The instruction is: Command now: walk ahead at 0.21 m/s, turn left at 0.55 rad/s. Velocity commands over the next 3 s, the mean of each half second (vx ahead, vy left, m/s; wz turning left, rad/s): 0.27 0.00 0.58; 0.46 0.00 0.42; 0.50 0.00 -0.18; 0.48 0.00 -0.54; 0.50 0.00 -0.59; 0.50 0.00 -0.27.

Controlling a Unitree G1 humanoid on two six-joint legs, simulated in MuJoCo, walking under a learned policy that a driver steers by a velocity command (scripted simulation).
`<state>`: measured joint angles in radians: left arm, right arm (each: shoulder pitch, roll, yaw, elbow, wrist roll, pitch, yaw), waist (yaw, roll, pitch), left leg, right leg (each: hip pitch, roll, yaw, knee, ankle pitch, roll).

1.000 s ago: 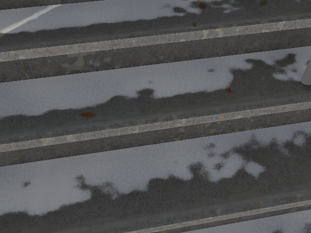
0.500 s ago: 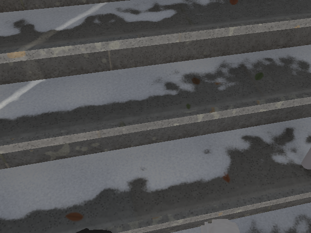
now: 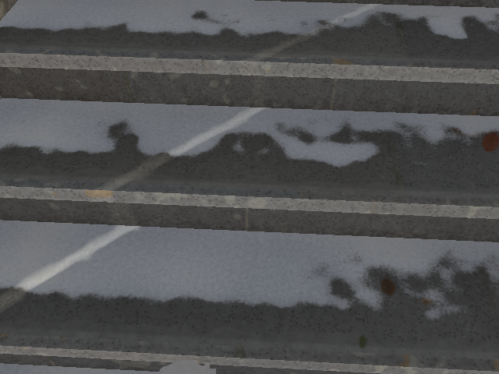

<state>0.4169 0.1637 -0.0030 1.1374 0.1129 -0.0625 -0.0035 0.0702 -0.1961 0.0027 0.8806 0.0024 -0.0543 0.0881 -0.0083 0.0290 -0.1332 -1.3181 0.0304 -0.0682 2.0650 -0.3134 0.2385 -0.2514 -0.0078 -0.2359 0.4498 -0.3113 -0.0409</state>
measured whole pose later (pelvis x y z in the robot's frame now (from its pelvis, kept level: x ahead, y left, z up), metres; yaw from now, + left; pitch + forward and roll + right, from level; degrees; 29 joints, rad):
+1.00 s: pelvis +0.46 -0.01 +0.25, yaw +28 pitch +5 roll -2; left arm 0.27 0.19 0.00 0.99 0.05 -0.06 -0.02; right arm 0.21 -0.28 -0.04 1.01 -0.02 -0.10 0.05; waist 0.03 0.04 -0.14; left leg -0.89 -0.08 -0.25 1.70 0.13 0.18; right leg -0.60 0.02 -0.16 0.97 -0.46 -0.08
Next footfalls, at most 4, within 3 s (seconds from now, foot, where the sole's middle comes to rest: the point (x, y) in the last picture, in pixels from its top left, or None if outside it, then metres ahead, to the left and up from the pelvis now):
0.18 left None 0.27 0.12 -0.61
0.80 right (282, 310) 0.56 -0.05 -0.46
1.52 left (105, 158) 0.88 0.37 -0.30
2.12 right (220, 36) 1.18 0.10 -0.15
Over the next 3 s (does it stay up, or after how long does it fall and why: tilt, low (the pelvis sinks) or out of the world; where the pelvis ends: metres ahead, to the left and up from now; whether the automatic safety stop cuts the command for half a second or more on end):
stays up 1.48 0.19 0.77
